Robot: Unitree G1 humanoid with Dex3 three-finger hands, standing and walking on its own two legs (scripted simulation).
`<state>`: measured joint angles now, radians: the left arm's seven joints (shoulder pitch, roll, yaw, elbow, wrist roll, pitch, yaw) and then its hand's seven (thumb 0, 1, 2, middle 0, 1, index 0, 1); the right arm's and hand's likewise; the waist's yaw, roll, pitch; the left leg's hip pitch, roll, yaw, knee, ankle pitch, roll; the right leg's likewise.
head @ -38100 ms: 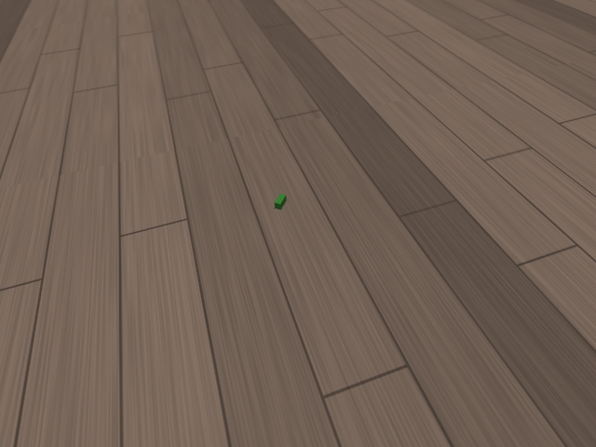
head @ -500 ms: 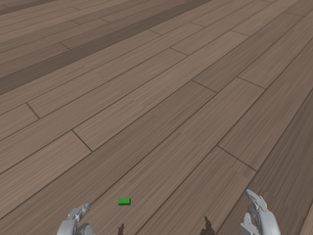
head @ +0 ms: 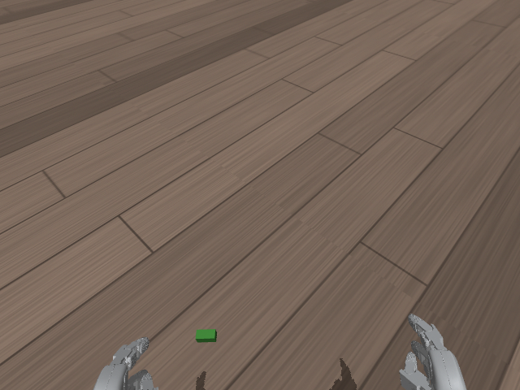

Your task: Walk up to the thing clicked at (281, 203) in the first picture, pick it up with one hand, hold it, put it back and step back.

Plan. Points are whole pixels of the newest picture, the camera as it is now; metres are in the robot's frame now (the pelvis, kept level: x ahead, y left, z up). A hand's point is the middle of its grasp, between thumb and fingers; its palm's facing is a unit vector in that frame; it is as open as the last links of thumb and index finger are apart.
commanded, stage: stand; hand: left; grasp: from above
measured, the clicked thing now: (206, 335) +0.47 +0.23 -0.69
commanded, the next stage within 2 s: none
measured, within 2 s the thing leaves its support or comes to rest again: neither
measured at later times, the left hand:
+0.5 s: hand out of the picture +0.05 +0.24 -0.11, palm faces +0.04 -0.94 -0.34, open 7.4 cm
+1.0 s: hand out of the picture +0.03 +0.24 -0.09, palm faces +0.04 -0.94 -0.35, open 7.4 cm
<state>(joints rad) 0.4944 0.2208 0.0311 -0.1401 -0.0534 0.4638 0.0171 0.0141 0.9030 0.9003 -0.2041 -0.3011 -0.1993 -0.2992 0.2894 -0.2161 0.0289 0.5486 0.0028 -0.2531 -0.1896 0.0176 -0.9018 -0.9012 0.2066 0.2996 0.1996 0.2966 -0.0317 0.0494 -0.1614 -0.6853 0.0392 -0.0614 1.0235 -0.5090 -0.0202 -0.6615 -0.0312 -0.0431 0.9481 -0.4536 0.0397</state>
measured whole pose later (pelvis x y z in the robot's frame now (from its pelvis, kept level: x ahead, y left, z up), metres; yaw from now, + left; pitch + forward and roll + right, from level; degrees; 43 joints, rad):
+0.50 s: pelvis -0.01 +0.00 +0.04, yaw +0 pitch -2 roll +0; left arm 0.25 0.28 0.05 0.91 0.04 0.03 0.03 0.01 0.90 0.90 -0.21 -0.30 -0.20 -0.30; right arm 0.21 -0.30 -0.04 0.96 -0.05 -0.01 -0.02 0.01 -0.91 -0.90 0.20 0.30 0.20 0.30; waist 0.02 0.01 0.05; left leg -0.29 0.01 -0.02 0.66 -0.35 -0.01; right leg -0.29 -0.06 -0.02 0.65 -0.32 0.04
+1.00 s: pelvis -0.01 -0.01 +0.06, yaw +1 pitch -4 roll +0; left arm 0.16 0.30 0.04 1.13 0.03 0.00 0.02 0.01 0.90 0.90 -0.21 -0.30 -0.20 -0.30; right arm 0.16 -0.31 -0.02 1.10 -0.03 0.00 -0.02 0.01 -0.91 -0.90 0.20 0.30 0.20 0.30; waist 0.02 0.02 0.06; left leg -0.13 0.01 -0.03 0.41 -0.21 -0.02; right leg -0.13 -0.06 -0.04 0.40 -0.19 0.04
